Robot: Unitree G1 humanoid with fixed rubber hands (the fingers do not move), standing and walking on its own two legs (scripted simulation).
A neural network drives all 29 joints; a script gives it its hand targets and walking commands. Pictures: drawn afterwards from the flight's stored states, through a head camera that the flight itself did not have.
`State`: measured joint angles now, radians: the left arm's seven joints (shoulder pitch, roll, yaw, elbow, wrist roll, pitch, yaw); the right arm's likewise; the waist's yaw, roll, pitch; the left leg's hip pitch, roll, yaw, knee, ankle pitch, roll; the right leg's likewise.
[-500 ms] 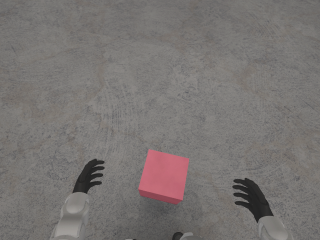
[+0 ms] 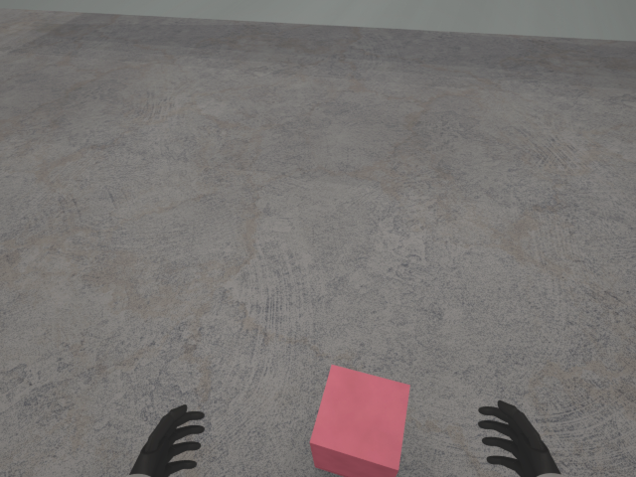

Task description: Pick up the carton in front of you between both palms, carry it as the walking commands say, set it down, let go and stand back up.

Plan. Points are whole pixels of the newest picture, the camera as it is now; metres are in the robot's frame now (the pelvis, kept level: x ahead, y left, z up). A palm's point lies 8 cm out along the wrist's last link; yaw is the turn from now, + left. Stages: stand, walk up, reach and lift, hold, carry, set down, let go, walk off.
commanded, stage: let go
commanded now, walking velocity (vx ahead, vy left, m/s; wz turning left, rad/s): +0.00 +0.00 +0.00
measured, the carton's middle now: (360, 428) +0.38 -0.05 -0.65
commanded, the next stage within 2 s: stand in 0.20 s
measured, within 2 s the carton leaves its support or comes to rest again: neither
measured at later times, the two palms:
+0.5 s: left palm out of the picture +0.10 +0.28 -0.08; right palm out of the picture +0.09 -0.30 -0.10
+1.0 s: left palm out of the picture +0.12 +0.29 -0.10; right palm out of the picture +0.12 -0.29 -0.10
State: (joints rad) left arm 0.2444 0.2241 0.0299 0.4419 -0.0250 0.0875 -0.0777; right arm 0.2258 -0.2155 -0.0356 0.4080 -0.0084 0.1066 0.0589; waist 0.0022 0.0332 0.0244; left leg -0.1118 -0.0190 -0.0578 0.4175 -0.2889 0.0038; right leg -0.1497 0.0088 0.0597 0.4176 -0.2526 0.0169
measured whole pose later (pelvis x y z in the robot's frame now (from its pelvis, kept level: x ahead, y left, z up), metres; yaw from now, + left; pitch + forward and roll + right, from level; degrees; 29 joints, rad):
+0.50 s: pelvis -0.02 -0.02 -0.01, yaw +1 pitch +0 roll +0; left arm 0.22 0.34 0.08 0.67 0.05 0.03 0.01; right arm 0.26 -0.33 -0.05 0.67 -0.05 0.03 -0.01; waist 0.00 0.03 0.02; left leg -0.22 0.00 -0.08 0.56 -0.33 -0.02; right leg -0.25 0.03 0.03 0.55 -0.29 -0.01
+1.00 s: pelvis +0.01 -0.01 -0.01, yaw +0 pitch -1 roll +0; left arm 0.16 0.35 0.05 0.83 0.02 0.01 0.02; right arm 0.18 -0.35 -0.01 0.80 -0.02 -0.01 -0.03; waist 0.01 0.00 0.04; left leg -0.14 -0.01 -0.06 0.48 -0.33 -0.01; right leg -0.18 0.01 0.04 0.50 -0.31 0.01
